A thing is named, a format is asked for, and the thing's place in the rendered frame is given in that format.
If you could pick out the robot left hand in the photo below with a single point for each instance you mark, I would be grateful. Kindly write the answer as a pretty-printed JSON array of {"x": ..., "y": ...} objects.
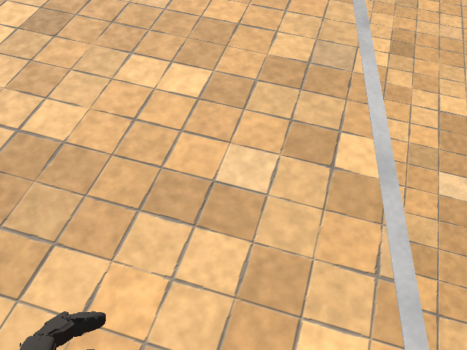
[{"x": 62, "y": 328}]

